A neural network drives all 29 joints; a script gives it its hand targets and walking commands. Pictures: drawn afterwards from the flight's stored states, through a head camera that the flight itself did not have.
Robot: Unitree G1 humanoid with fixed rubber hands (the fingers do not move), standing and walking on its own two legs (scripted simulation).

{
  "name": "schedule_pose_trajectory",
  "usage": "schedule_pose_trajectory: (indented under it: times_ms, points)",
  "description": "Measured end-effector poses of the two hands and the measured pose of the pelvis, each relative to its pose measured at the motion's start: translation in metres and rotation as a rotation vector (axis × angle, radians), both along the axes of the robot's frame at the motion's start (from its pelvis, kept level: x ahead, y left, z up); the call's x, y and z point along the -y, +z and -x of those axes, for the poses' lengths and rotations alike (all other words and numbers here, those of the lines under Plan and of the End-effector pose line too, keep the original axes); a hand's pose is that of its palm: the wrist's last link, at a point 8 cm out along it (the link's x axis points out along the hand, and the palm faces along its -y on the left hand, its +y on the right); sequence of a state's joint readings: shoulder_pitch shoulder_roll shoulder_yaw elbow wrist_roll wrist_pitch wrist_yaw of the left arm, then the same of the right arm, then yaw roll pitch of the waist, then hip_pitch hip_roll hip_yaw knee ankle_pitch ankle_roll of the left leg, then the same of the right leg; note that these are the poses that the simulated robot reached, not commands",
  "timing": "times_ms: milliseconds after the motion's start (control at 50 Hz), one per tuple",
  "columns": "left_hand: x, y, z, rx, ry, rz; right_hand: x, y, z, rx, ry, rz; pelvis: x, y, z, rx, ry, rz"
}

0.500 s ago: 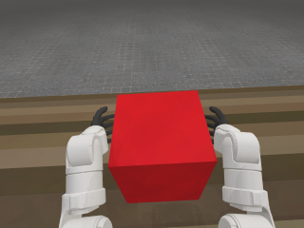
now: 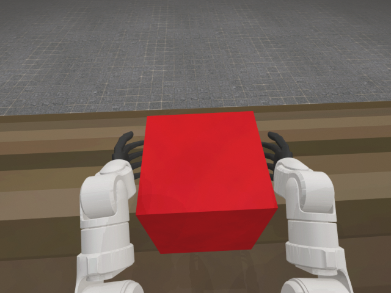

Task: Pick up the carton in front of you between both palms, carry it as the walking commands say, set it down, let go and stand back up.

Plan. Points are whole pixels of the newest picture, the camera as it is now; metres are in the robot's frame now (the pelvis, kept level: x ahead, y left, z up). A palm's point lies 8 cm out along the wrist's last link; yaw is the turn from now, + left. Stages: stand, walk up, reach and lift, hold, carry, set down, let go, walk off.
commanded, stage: carry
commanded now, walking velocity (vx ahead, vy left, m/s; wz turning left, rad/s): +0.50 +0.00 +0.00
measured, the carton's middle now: (203, 188) +0.34 -0.01 +0.04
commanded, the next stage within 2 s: none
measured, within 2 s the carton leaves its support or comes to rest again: neither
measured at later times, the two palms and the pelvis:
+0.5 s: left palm (144, 103) +0.58 +0.13 +0.09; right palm (255, 102) +0.58 -0.17 +0.08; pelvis +0.25 -0.03 -0.04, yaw -2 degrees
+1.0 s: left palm (159, 93) +0.91 +0.12 -0.11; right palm (231, 92) +0.89 -0.18 -0.10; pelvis +0.57 -0.01 -0.19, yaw +0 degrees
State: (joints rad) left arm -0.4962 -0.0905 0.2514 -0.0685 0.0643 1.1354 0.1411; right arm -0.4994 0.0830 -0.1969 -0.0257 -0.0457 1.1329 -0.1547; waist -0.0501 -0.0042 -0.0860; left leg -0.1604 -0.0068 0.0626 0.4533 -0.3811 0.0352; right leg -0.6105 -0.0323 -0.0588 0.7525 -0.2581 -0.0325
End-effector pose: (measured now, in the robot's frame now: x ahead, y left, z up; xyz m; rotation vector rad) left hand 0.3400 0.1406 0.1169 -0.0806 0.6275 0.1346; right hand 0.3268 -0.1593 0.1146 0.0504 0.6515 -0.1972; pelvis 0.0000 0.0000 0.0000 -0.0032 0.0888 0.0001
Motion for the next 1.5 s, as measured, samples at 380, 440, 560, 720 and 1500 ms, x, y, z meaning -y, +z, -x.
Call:
schedule_pose_trajectory:
  times_ms: [380,440,560,720,1500]
  points:
    - [0.024,-0.021,-0.167,0.029,0.043,-0.004,0.024,-0.025,-0.181,0.030,0.034,-0.033,0.038,-0.014,-0.172,0.006,-0.020,-0.013]
    - [0.021,-0.018,-0.202,0.057,0.037,-0.012,0.021,-0.024,-0.216,0.058,0.036,-0.030,0.034,-0.022,-0.207,0.006,-0.032,-0.003]
    - [0.003,-0.046,-0.281,0.053,0.034,-0.022,0.003,-0.052,-0.294,0.054,0.040,-0.026,0.019,-0.061,-0.294,0.030,-0.039,0.026]
    - [0.007,-0.138,-0.394,-0.019,-0.052,-0.006,0.005,-0.139,-0.383,-0.019,-0.022,0.008,-0.003,-0.136,-0.394,0.049,-0.017,-0.003]
    - [-0.007,-0.335,-0.951,0.095,-0.020,-0.017,-0.007,-0.339,-0.949,0.100,-0.002,0.000,-0.004,-0.340,-0.957,0.048,-0.029,0.010]
